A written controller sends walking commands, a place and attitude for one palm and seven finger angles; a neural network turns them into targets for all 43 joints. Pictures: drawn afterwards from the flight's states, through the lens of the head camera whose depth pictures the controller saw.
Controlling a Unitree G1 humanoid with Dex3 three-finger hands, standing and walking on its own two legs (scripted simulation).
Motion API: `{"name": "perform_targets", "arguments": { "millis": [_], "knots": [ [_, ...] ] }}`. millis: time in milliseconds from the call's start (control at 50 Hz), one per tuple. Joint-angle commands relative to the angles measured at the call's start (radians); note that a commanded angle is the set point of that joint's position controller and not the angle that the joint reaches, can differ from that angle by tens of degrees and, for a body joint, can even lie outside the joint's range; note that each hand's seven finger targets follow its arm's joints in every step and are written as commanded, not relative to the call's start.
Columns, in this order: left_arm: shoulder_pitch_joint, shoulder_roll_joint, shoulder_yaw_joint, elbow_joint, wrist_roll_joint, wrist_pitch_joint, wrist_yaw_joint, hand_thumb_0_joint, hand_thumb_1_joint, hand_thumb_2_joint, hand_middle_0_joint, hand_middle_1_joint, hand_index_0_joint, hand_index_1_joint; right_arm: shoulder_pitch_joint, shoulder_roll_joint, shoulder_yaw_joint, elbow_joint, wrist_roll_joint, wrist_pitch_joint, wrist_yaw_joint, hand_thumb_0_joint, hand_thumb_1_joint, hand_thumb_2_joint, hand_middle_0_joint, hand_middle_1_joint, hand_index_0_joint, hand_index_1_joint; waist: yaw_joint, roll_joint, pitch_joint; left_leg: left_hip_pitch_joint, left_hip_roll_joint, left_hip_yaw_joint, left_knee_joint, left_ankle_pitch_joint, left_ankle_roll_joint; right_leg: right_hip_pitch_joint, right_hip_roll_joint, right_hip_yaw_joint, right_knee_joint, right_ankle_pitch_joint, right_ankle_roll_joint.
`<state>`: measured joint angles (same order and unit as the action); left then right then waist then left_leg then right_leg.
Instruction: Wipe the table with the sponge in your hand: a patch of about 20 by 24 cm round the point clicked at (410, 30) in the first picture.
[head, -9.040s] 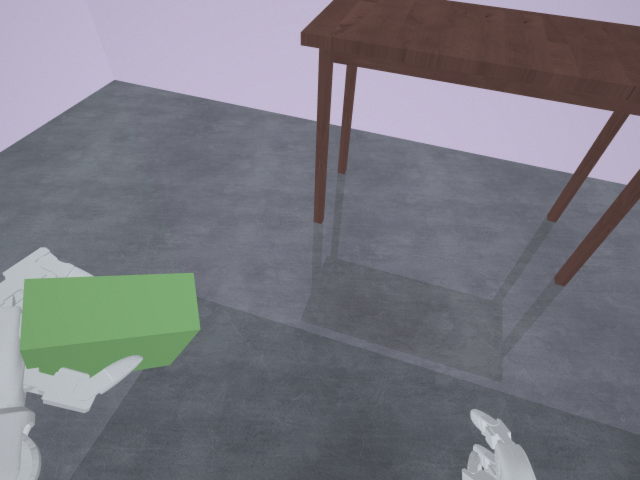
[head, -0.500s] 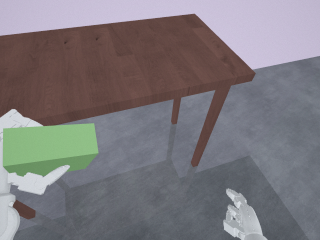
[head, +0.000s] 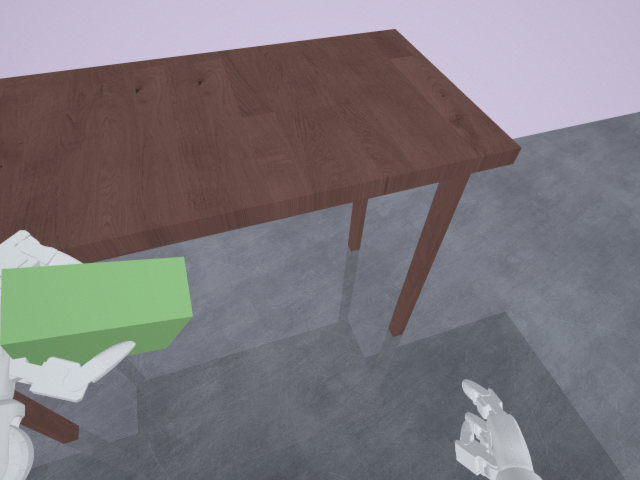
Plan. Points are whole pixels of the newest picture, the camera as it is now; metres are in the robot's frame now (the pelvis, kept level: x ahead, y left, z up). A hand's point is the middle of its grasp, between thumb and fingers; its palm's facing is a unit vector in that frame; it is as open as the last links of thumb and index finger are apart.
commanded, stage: shuffle to correct the standing spot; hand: left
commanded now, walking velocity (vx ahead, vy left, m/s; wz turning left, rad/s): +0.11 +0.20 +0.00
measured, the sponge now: (128, 314) +0.24 +0.21 +0.14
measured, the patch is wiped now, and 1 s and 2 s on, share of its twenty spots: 0.00 0.00 0.00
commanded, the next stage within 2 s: come to a stop and stand still in 1.22 s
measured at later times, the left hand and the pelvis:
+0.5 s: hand (41, 275) +0.25 +0.28 +0.18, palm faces +0.37 -0.81 -0.45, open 9.6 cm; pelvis +0.03 +0.05 -0.02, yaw +2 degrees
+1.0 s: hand out of the picture +0.31 +0.38 +0.17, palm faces +0.30 -0.81 -0.51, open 9.6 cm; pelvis +0.08 +0.18 -0.02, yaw -1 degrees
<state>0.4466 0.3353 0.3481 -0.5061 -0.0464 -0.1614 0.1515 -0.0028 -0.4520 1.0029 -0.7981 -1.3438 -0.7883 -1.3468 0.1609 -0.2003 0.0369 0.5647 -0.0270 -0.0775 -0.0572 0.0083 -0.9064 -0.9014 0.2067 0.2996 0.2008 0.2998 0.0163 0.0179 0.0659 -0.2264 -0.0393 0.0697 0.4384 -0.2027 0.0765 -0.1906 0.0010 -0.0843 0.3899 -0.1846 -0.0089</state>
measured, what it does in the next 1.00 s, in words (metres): steps to the left: left foot, then right foot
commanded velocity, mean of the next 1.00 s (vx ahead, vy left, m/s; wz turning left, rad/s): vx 0.09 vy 0.20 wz -0.08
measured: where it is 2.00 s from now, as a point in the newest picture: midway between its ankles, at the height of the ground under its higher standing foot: outside the picture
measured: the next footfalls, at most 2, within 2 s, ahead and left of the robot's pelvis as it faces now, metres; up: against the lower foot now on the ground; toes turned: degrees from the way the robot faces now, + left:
left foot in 0.74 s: +0.18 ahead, +0.43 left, +0.00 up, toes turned -5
right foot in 0.90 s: +0.11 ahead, +0.04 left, +0.00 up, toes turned -8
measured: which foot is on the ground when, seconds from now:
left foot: down 0.00-0.44, up 0.46-0.72, down 0.74-1.00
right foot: down 0.00-0.76, up 0.78-0.88, down 0.90-1.00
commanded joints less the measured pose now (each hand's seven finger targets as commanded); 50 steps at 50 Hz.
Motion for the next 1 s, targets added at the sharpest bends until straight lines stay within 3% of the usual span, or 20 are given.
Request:
{"name": "perform_targets", "arguments": {
  "millis": [0, 160, 220, 280, 340, 400, 420, 440, 480, 540, 620, 680, 720, 740, 780, 840, 860, 880, 900, 980],
  "knots": [
    [-0.032, 0.150, 0.097, -0.185, -0.010, -0.063, 0.021, 0.000, 0.100, 1.300, -1.200, -1.600, -1.200, -1.600, -0.090, -0.139, -0.064, -0.166, 0.005, -0.046, -0.012, 0.000, -0.900, -0.900, 0.200, 0.300, 0.200, 0.300, -0.006, 0.030, -0.171, -0.037, 0.108, -0.134, -0.057, 0.001, -0.066, 0.085, -0.088, 0.118, -0.028, 0.029, -0.035],
    [-0.089, 0.181, 0.098, -0.219, -0.006, -0.077, 0.038, 0.000, 0.100, 1.300, -1.200, -1.600, -1.200, -1.600, -0.080, -0.141, -0.071, -0.154, 0.018, -0.017, 0.005, 0.000, -0.900, -0.900, 0.200, 0.300, 0.200, 0.300, -0.022, -0.105, -0.099, -0.156, 0.079, -0.116, 0.282, -0.164, -0.042, -0.024, -0.335, 0.368, -0.097, -0.241, -0.166],
    [-0.093, 0.195, 0.121, -0.240, -0.005, -0.085, 0.036, 0.000, 0.100, 1.300, -1.200, -1.600, -1.200, -1.600, -0.066, -0.158, -0.077, -0.144, 0.022, -0.012, 0.011, 0.000, -0.900, -0.900, 0.200, 0.300, 0.200, 0.300, -0.041, 0.012, -0.125, -0.027, 0.105, -0.152, 0.089, -0.072, -0.038, -0.068, -0.225, 0.215, 0.106, -0.096, -0.102],
    [-0.097, 0.216, 0.131, -0.309, -0.002, -0.098, 0.024, 0.000, 0.100, 1.300, -1.200, -1.600, -1.200, -1.600, -0.087, -0.144, -0.078, -0.175, 0.009, -0.028, 0.008, 0.000, -0.900, -0.900, 0.200, 0.300, 0.200, 0.300, -0.029, 0.297, -0.122, 0.210, 0.250, -0.406, -0.172, 0.277, -0.044, -0.348, 0.011, 0.015, 0.523, -0.334, 0.002],
    [-0.102, 0.217, 0.139, -0.314, -0.008, -0.096, 0.028, 0.000, 0.100, 1.300, -1.200, -1.600, -1.200, -1.600, -0.099, -0.143, -0.096, -0.178, -0.011, -0.060, 0.022, 0.000, -0.900, -0.900, 0.200, 0.300, 0.200, 0.300, 0.001, 0.248, -0.131, 0.191, 0.186, -0.197, -0.133, 0.614, -0.162, -0.246, -0.010, -0.042, 0.502, -0.333, -0.017],
    [0.074, 0.184, 0.139, -0.217, -0.027, -0.077, 0.025, 0.000, 0.100, 1.300, -1.200, -1.600, -1.200, -1.600, -0.132, -0.166, -0.117, -0.191, 0.001, -0.064, 0.051, 0.000, -0.900, -0.900, 0.200, 0.300, 0.200, 0.300, 0.063, 0.135, -0.163, -0.147, 0.055, -0.008, 0.213, 0.840, -0.274, 0.271, -0.002, -0.163, 0.033, -0.121, -0.058],
    [0.089, 0.184, 0.130, -0.195, -0.014, -0.087, 0.025, 0.000, 0.100, 1.300, -1.200, -1.600, -1.200, -1.600, -0.107, -0.159, -0.117, -0.158, 0.029, -0.046, 0.057, 0.000, -0.900, -0.900, 0.200, 0.300, 0.200, 0.300, 0.079, -0.193, -0.214, -0.280, -0.008, -0.017, 0.725, 0.467, -0.214, 0.352, -0.225, 0.036, -0.065, 0.119, -0.166],
    [0.102, 0.146, 0.110, -0.127, -0.019, -0.103, 0.016, 0.000, 0.100, 1.300, -1.200, -1.600, -1.200, -1.600, -0.057, -0.157, -0.102, -0.134, 0.038, -0.037, 0.057, 0.000, -0.900, -0.900, 0.200, 0.300, 0.200, 0.300, 0.007, -0.323, -0.213, -0.362, 0.030, -0.147, 0.907, -0.229, -0.086, 0.224, -0.416, 0.335, 0.002, 0.247, -0.220],
    [0.065, 0.302, 0.250, -0.206, -0.025, -0.104, 0.024, 0.000, 0.100, 1.300, -1.200, -1.600, -1.200, -1.600, -0.093, -0.143, -0.095, -0.147, 0.018, -0.008, 0.063, 0.000, -0.900, -0.900, 0.200, 0.300, 0.200, 0.300, -0.011, -0.072, -0.111, -0.505, 0.116, -0.263, 0.880, -0.252, -0.081, 0.075, -0.493, 0.446, -0.050, 0.030, -0.186],
    [-0.030, 0.217, 0.168, -0.242, -0.018, -0.122, -0.008, 0.000, 0.100, 1.300, -1.200, -1.600, -1.200, -1.600, -0.087, -0.138, -0.101, -0.124, 0.039, 0.016, 0.067, 0.000, -0.900, -0.900, 0.200, 0.300, 0.200, 0.300, -0.049, -0.162, -0.078, -0.397, 0.165, -0.180, 0.740, -0.143, -0.086, -0.059, -0.374, 0.302, -0.086, -0.092, -0.162],
    [-0.104, 0.225, 0.153, -0.243, -0.001, -0.110, 0.010, 0.000, 0.100, 1.300, -1.200, -1.600, -1.200, -1.600, -0.104, -0.097, -0.087, -0.109, 0.034, -0.033, 0.028, 0.000, -0.900, -0.900, 0.200, 0.300, 0.200, 0.300, -0.015, -0.185, -0.065, -0.020, 0.101, 0.027, 0.331, -0.048, -0.070, -0.180, -0.271, 0.103, -0.037, -0.041, -0.089],
    [-0.096, 0.219, 0.140, -0.264, -0.001, -0.098, 0.012, 0.000, 0.100, 1.300, -1.200, -1.600, -1.200, -1.600, -0.090, -0.093, -0.092, -0.123, 0.035, -0.060, 0.001, 0.000, -0.900, -0.900, 0.200, 0.300, 0.200, 0.300, -0.016, -0.059, -0.081, 0.078, 0.037, 0.085, 0.103, -0.003, -0.075, -0.096, -0.190, 0.033, 0.169, -0.008, -0.034],
    [-0.098, 0.228, 0.167, -0.313, -0.006, -0.107, 0.010, 0.000, 0.100, 1.300, -1.200, -1.600, -1.200, -1.600, -0.067, -0.129, -0.108, -0.144, 0.045, -0.067, -0.002, 0.000, -0.900, -0.900, 0.200, 0.300, 0.200, 0.300, -0.019, 0.160, -0.128, 0.135, 0.182, -0.160, 0.035, 0.183, 0.001, -0.168, -0.071, -0.036, 0.435, -0.061, 0.039],
    [-0.075, 0.241, 0.186, -0.300, -0.006, -0.111, 0.009, 0.000, 0.100, 1.300, -1.200, -1.600, -1.200, -1.600, -0.054, -0.141, -0.116, -0.157, 0.048, -0.073, 0.002, 0.000, -0.900, -0.900, 0.200, 0.300, 0.200, 0.300, -0.029, 0.230, -0.120, 0.169, 0.279, -0.300, -0.030, 0.338, 0.062, -0.279, -0.016, -0.030, 0.609, -0.315, 0.055],
    [-0.035, 0.247, 0.203, -0.264, -0.001, -0.115, 0.010, 0.000, 0.100, 1.300, -1.200, -1.600, -1.200, -1.600, -0.052, -0.132, -0.116, -0.137, 0.046, -0.082, 0.017, 0.000, -0.900, -0.900, 0.200, 0.300, 0.200, 0.300, -0.025, 0.263, -0.150, 0.168, 0.283, -0.264, 0.021, 0.524, 0.116, -0.303, -0.033, -0.005, 0.610, -0.420, 0.037],
    [-0.006, 0.257, 0.227, -0.335, -0.003, -0.114, 0.009, 0.000, 0.100, 1.300, -1.200, -1.600, -1.200, -1.600, -0.081, -0.124, -0.102, -0.139, 0.051, -0.090, 0.040, 0.000, -0.900, -0.900, 0.200, 0.300, 0.200, 0.300, -0.011, 0.327, -0.194, 0.012, 0.189, -0.062, 0.127, 0.318, 0.022, -0.030, -0.025, -0.039, 0.256, -0.144, 0.024],
    [0.032, 0.258, 0.219, -0.345, 0.000, -0.113, 0.010, 0.000, 0.100, 1.300, -1.200, -1.600, -1.200, -1.600, -0.086, -0.118, -0.096, -0.146, 0.050, -0.089, 0.047, 0.000, -0.900, -0.900, 0.200, 0.300, 0.200, 0.300, -0.001, 0.223, -0.210, -0.103, 0.148, -0.043, 0.219, 0.177, -0.011, 0.106, -0.060, 0.020, 0.107, 0.038, 0.008],
    [0.061, 0.286, 0.226, -0.347, 0.005, -0.112, 0.015, 0.000, 0.100, 1.300, -1.200, -1.600, -1.200, -1.600, -0.086, -0.092, -0.087, -0.156, 0.046, -0.082, 0.052, 0.000, -0.900, -0.900, 0.200, 0.300, 0.200, 0.300, -0.005, -0.044, -0.220, -0.296, 0.049, 0.019, 0.419, 0.003, -0.060, 0.242, -0.249, 0.320, 0.015, 0.193, -0.070],
    [0.072, 0.312, 0.249, -0.340, -0.012, -0.108, 0.022, 0.000, 0.100, 1.300, -1.200, -1.600, -1.200, -1.600, -0.092, -0.088, -0.079, -0.153, 0.042, -0.073, 0.058, 0.000, -0.900, -0.900, 0.200, 0.300, 0.200, 0.300, 0.007, -0.177, -0.200, -0.416, 0.031, -0.025, 0.623, -0.259, -0.087, 0.263, -0.434, 0.535, -0.040, 0.355, -0.139],
    [0.157, 0.257, 0.261, -0.228, -0.024, -0.113, 0.035, 0.000, 0.100, 1.300, -1.200, -1.600, -1.200, -1.600, -0.070, -0.113, -0.085, -0.115, 0.050, -0.045, 0.061, 0.000, -0.900, -0.900, 0.200, 0.300, 0.200, 0.300, -0.003, -0.270, -0.146, -0.476, 0.153, -0.168, 0.632, -0.259, -0.090, 0.279, -0.388, 0.301, 0.114, 0.546, -0.143]
  ]
}}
